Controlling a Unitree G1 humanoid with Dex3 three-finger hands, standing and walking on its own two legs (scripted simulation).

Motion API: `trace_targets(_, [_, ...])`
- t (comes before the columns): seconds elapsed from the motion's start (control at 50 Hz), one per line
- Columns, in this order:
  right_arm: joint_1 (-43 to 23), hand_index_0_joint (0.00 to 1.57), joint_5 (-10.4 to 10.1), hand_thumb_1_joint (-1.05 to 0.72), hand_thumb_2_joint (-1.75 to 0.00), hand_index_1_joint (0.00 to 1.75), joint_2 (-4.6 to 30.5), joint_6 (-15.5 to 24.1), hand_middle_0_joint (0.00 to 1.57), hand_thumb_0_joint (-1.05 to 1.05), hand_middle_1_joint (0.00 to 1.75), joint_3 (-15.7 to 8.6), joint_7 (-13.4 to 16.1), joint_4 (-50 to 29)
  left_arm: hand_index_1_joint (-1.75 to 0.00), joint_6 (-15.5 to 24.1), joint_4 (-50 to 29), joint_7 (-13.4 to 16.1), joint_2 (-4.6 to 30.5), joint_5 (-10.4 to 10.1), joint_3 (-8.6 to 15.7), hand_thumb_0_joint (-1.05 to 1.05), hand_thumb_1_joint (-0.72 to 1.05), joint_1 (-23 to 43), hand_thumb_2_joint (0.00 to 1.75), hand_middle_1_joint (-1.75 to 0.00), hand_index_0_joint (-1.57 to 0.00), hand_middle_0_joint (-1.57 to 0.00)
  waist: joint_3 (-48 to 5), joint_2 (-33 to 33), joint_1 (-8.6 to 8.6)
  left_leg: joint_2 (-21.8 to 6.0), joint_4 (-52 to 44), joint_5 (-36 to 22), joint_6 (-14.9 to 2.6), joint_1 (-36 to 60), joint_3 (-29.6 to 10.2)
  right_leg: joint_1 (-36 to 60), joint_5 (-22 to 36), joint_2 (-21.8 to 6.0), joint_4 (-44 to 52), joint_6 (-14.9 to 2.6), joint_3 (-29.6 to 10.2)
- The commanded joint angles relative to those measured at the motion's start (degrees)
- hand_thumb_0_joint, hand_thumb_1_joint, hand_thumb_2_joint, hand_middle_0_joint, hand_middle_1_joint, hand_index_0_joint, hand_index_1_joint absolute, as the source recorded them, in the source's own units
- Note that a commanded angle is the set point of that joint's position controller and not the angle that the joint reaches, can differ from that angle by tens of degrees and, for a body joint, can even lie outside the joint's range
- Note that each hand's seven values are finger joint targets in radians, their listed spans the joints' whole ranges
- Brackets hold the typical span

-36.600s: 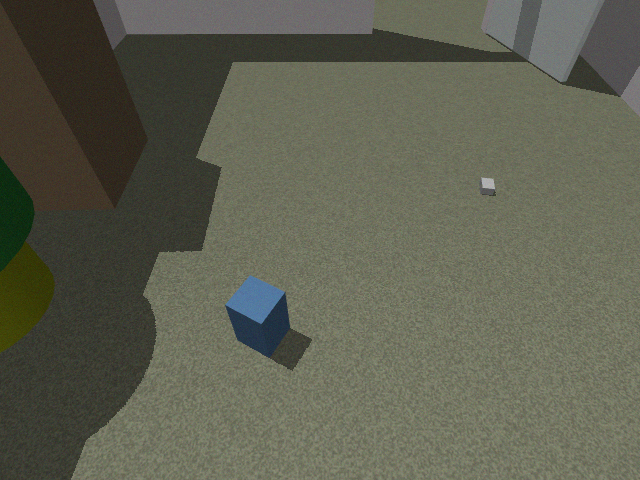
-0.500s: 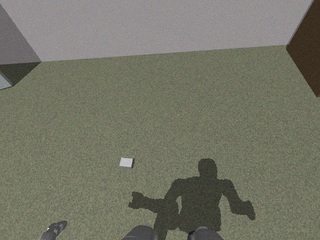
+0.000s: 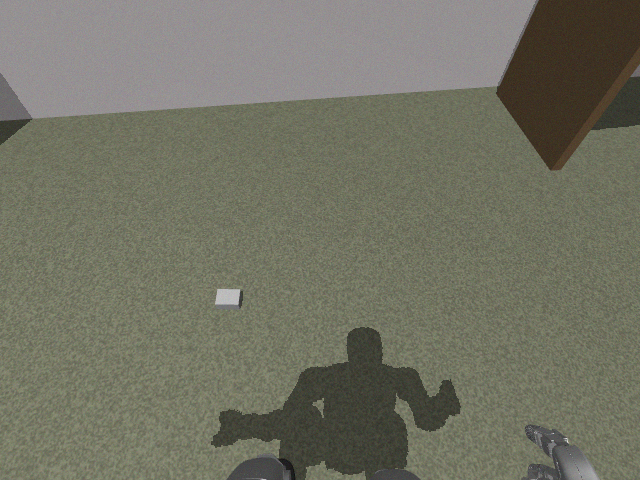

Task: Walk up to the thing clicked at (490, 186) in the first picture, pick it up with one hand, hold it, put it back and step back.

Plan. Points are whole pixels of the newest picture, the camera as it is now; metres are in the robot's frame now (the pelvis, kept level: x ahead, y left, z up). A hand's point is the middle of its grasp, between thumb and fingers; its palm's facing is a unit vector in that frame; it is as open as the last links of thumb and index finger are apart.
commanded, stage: step back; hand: left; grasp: from above
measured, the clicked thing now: (228, 299) +0.69 +0.32 -0.74
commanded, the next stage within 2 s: stand in 1.92 s
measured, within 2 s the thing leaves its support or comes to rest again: neither
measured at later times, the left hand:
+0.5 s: hand out of the picture -0.03 +0.25 -0.14, palm faces +0.03 -0.92 -0.40, open 7.3 cm
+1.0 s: hand out of the picture -0.28 +0.23 -0.14, palm faces +0.05 -0.90 -0.43, open 7.4 cm
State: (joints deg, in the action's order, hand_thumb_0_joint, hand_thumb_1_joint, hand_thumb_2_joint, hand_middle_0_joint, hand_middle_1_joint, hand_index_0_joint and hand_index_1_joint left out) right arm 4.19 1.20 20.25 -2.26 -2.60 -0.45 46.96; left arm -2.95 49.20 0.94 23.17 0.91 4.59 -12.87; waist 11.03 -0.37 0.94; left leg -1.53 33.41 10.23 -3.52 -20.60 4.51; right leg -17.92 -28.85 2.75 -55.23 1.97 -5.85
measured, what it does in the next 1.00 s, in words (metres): walks backwards: right foot, then left foot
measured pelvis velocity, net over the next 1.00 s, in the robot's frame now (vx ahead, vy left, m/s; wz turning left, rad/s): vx -0.32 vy -0.05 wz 0.04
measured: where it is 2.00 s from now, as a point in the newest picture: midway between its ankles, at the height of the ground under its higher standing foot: outside the picture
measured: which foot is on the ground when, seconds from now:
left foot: down 0.00-0.12, up 0.14-0.42, down 0.44-0.78, up 0.80-1.00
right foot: up 0.00-0.08, down 0.10-0.48, up 0.50-0.74, down 0.76-1.00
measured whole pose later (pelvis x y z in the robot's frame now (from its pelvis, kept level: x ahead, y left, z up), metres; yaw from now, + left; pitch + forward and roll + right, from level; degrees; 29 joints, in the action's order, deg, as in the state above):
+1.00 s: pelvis -0.32 -0.05 +0.00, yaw +2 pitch -3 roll +1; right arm 10.9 1.2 24.0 -2.9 -3.3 -0.1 53.2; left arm -0.3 52.4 -0.1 20.9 3.0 3.8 -13.2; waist 5.9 2.0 2.2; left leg 3.1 52.6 27.7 0.9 -22.4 -5.4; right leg -16.6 -18.8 -0.9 -37.8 -1.0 -0.2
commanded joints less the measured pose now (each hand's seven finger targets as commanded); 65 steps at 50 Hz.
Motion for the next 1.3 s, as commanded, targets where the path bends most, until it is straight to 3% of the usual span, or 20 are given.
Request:
trace_targets(0.0, [1.38,0.20,0.45,-0.90,-0.90,0.30,16.64,0.25,0.20,0.00,0.30,-5.05,1.14,-3.63,-0.30,1.61,-2.34,-0.05,9.47,0.17,2.80,0.00,0.90,-6.54,0.90,-0.30,-0.20,-0.20,-14.60,9.88,-1.39,-14.15,-12.74,4.66,-7.74,9.67,-16.58,1.78,2.87,-1.78,13.47,-1.54,4.61])
trace_targets(0.06, [-0.76,0.20,0.13,-0.90,-0.90,0.30,16.07,-0.50,0.20,0.00,0.30,-5.00,0.78,-3.64,-0.30,1.69,0.85,-0.47,9.25,0.84,3.46,0.00,0.90,-13.46,0.90,-0.30,-0.20,-0.20,-15.28,8.90,2.17,-12.75,-10.91,13.06,-3.48,1.29,-14.96,11.43,9.08,-2.59,27.06,-4.67,5.25])
trace_targets(0.1, [-2.64,0.20,-0.68,-0.90,-0.90,0.30,10.85,-0.14,0.20,0.00,0.30,-3.89,1.03,-4.29,-0.30,1.83,-2.48,-0.60,16.79,1.98,5.48,0.00,0.90,-7.20,0.90,-0.30,-0.20,-0.20,-8.04,-15.87,3.54,5.14,12.01,20.18,3.89,-10.57,-5.50,1.63,-2.21,-19.70,41.19,-13.74,-22.44])
trace_targets(0.12, [-3.04,0.20,-0.30,-0.90,-0.90,0.30,12.41,-0.40,0.20,0.00,0.30,-4.52,1.80,-3.61,-0.30,1.95,-5.36,-0.19,20.02,2.30,5.82,0.00,0.90,-0.61,0.90,-0.30,-0.20,-0.20,-4.00,-16.84,3.54,5.47,25.78,22.95,5.03,-6.96,-11.61,-11.22,-1.55,-27.51,44.45,-19.45,-27.75])
trace_targets(0.18, [6.51,0.20,-1.55,-0.90,-0.90,0.30,13.17,-0.06,0.20,0.00,0.30,-4.38,1.77,-0.21,-0.30,2.61,-8.37,0.74,13.00,1.79,4.04,0.00,0.90,9.89,0.90,-0.30,-0.20,-0.20,-6.38,-5.66,-3.97,9.24,35.70,14.77,4.61,-4.75,-14.36,-7.48,23.47,-16.38,34.36,-12.48,-6.02])
trace_targets(0.34, [7.60,0.20,-0.07,-0.90,-0.90,0.30,11.08,1.23,0.20,0.00,0.30,-2.75,2.38,-1.27,-0.30,1.29,-8.02,1.39,11.76,1.46,3.88,0.00,0.90,2.05,0.90,-0.30,-0.20,-0.20,-13.17,-11.60,2.13,3.26,8.62,19.32,4.40,-5.45,-6.98,16.71,41.80,-18.43,24.22,-13.06,-6.10])
trace_targets(0.42, [13.10,0.20,0.47,-0.90,-0.90,0.30,13.74,1.49,0.20,0.00,0.30,-4.10,2.23,1.86,-0.30,-0.03,-9.22,0.58,10.76,0.27,2.32,0.00,0.90,4.45,0.90,-0.30,-0.20,-0.20,-14.74,-5.12,-0.79,0.05,-9.77,0.80,1.56,9.31,-8.65,4.05,27.73,-13.59,18.37,-7.43,-3.14])
trace_targets(0.46, [8.46,0.20,0.59,-0.90,-0.90,0.30,23.73,1.39,0.20,0.00,0.30,-5.79,1.51,-0.36,-0.30,-0.04,-10.14,1.00,10.74,-0.20,2.96,0.00,0.90,9.54,0.90,-0.30,-0.20,-0.20,-12.75,14.91,-3.32,-21.24,-14.85,-13.43,-12.65,2.73,-34.20,-5.64,-7.41,0.00,-2.65,-2.47,4.78])
trace_targets(0.48, [7.70,0.20,1.30,-0.90,-0.90,0.30,22.38,1.87,0.20,0.00,0.30,-5.85,1.66,-0.43,-0.30,-0.27,-9.75,1.22,11.21,0.67,3.42,0.00,0.90,11.65,0.90,-0.30,-0.20,-0.20,-10.35,11.16,-3.65,-22.20,-14.76,-15.06,-14.48,-1.31,-35.03,-4.97,-8.75,0.40,-11.70,-2.73,-2.41])
trace_targets(0.54, [1.84,0.20,0.93,-0.90,-0.90,0.30,17.30,2.21,0.20,0.00,0.30,-3.73,2.65,-1.66,-0.30,-0.37,-5.99,0.67,10.18,-0.61,3.28,0.00,0.90,4.69,0.90,-0.30,-0.20,-0.20,-10.48,6.34,1.58,-15.00,-8.27,-22.50,-10.39,2.20,-19.37,-7.19,-1.85,1.75,-18.83,-3.12,-4.05])
trace_targets(0.72, [3.03,0.20,0.32,-0.90,-0.90,0.30,16.99,0.20,0.20,0.00,0.30,-3.81,1.87,-1.84,-0.30,2.76,-0.50,-0.03,7.62,0.81,2.09,0.00,0.90,-2.31,0.90,-0.30,-0.20,-0.20,-17.11,9.72,1.05,-10.37,2.23,-10.15,-5.84,9.07,-13.29,8.35,12.90,-0.45,34.24,-2.83,7.01])
trace_targets(0.76, [3.31,0.20,-0.11,-0.90,-0.90,0.30,10.56,0.30,0.20,0.00,0.30,-2.02,1.52,-3.30,-0.30,3.73,-0.78,0.17,16.38,2.16,4.50,0.00,0.90,-1.77,0.90,-0.30,-0.20,-0.20,-13.46,-10.67,0.77,2.78,14.85,16.64,1.61,-14.84,-8.58,15.16,10.80,-15.38,36.12,-8.24,-19.52])
trace_targets(0.78, [-0.06,0.20,-0.04,-0.90,-0.90,0.30,12.59,-0.04,0.20,0.00,0.30,-3.13,2.60,-3.35,-0.30,3.55,-2.66,0.29,21.79,2.16,5.37,0.00,0.90,2.20,0.90,-0.30,-0.20,-0.20,-10.93,-14.57,3.50,3.67,24.31,25.62,3.39,-7.62,-14.13,-3.15,10.64,-26.76,38.67,-18.10,-29.29])
trace_targets(0.84, [4.45,0.20,-1.07,-0.90,-0.90,0.30,13.50,0.38,0.20,0.00,0.30,-3.29,2.15,0.55,-0.30,4.20,-3.64,0.67,14.05,1.50,3.17,0.00,0.90,9.72,0.90,-0.30,-0.20,-0.20,-7.34,-3.65,-1.89,6.26,31.86,16.58,3.39,-7.72,-15.30,-2.28,18.55,-17.11,32.40,-12.92,-11.35])
trace_targets(0.96, [1.83,0.20,0.68,-0.90,-0.90,0.30,12.67,1.93,0.20,0.00,0.30,-3.00,0.62,0.66,-0.30,4.67,-1.68,0.25,14.64,2.13,4.08,0.00,0.90,1.92,0.90,-0.30,-0.20,-0.20,-8.33,-9.81,3.21,1.97,10.65,20.44,4.38,-6.07,-9.03,6.35,-1.58,-18.21,34.04,-13.40,-12.99])
trace_targets(1.02, [8.17,0.20,0.67,-0.90,-0.90,0.30,11.86,2.96,0.20,0.00,0.30,-3.77,0.21,4.66,-0.30,3.74,-1.72,-0.48,14.06,1.43,2.67,0.00,0.90,4.83,0.90,-0.30,-0.20,-0.20,-9.36,-7.99,-0.66,3.70,-8.02,11.98,2.51,12.54,-3.86,-3.83,-3.03,-15.13,30.68,-10.19,-7.16])
trace_targets(1.04, [9.58,0.20,1.10,-0.90,-0.90,0.30,13.04,3.30,0.20,0.00,0.30,-4.52,0.36,5.56,-0.30,3.43,-1.26,-0.60,11.23,1.40,1.40,0.00,0.90,2.78,0.90,-0.30,-0.20,-0.20,-9.90,-2.44,-1.43,2.46,-11.32,11.59,1.67,19.95,-8.34,-9.78,-3.12,-11.70,24.58,-7.92,-3.17])
trace_targets(1.08, [8.28,0.20,1.38,-0.90,-0.90,0.30,20.32,3.82,0.20,0.00,0.30,-5.28,0.37,4.45,-0.30,3.53,-0.61,-0.49,11.19,0.29,1.63,0.00,0.90,6.87,0.90,-0.30,-0.20,-0.20,-8.34,9.29,-3.23,-17.86,-23.31,43.05,-9.09,6.06,-39.93,-12.47,-5.38,-4.37,7.04,-2.87,4.16])
trace_targets(1.24, [1.93,0.20,0.87,-0.90,-0.90,0.30,14.05,3.24,0.20,0.00,0.30,-3.48,-0.11,4.04,-0.30,5.41,5.52,-1.33,8.80,0.68,1.89,0.00,0.90,-0.69,0.90,-0.30,-0.20,-0.20,-7.68,8.24,1.36,-7.21,-13.28,25.59,-2.53,-3.45,-16.61,11.23,9.46,-1.73,28.01,-3.30,7.89])
trace_targets(1.28, [2.29,0.20,0.27,-0.90,-0.90,0.30,10.09,2.81,0.20,0.00,0.30,-2.38,-0.06,3.34,-0.30,5.85,5.92,-0.58,12.32,1.58,2.93,0.00,0.90,-2.79,0.90,-0.30,-0.20,-0.20,-7.47,-1.90,3.01,-1.00,-1.55,25.61,1.72,-13.09,-11.94,16.90,-0.83,-8.15,35.29,-6.39,-6.74])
